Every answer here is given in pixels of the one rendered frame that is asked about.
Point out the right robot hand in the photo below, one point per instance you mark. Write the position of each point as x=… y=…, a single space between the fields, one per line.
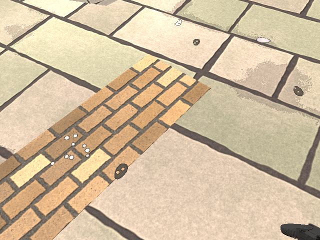
x=301 y=231

